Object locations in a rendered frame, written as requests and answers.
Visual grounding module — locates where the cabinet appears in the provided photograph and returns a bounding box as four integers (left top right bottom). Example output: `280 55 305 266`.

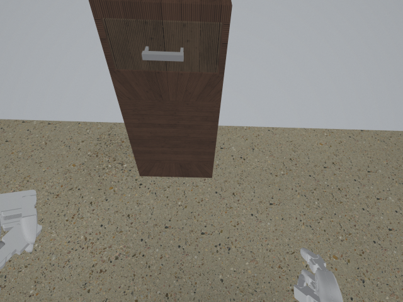
89 0 232 178

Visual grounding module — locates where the drawer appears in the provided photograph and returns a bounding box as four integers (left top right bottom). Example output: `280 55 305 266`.
102 18 222 72

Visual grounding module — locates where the handle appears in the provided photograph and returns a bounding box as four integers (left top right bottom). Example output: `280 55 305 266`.
142 46 184 62

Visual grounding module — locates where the robot right hand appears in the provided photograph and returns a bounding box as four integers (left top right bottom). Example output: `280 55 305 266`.
294 248 343 302

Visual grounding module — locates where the robot left hand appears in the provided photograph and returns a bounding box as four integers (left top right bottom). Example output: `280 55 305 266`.
0 189 42 270

